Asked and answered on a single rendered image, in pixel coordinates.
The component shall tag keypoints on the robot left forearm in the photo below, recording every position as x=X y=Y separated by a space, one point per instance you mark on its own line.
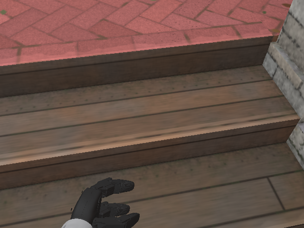
x=77 y=223

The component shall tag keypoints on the robot left hand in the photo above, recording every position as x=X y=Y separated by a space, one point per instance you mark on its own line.
x=90 y=207

